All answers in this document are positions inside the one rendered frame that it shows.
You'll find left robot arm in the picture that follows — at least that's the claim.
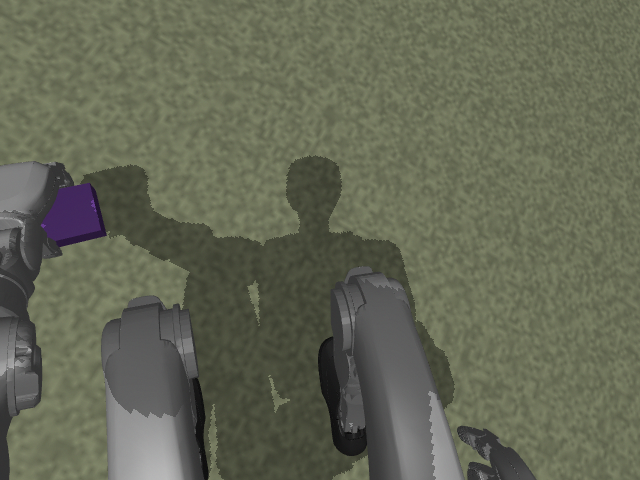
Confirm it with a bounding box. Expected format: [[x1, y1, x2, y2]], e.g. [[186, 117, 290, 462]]
[[0, 212, 43, 480]]

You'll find left robot hand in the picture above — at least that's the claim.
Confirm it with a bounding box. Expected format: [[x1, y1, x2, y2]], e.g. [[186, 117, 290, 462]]
[[0, 161, 74, 259]]

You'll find small box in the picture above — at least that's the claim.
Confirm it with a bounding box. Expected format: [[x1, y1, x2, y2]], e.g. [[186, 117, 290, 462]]
[[41, 183, 107, 247]]

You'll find left robot foot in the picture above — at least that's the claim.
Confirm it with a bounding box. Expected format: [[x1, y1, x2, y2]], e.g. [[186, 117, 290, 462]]
[[192, 378, 209, 480]]

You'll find right robot foot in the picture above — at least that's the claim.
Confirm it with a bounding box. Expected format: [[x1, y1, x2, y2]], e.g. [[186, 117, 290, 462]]
[[318, 337, 367, 456]]

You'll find right robot hand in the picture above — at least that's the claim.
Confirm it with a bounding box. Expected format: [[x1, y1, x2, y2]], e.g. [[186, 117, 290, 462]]
[[457, 426, 536, 480]]

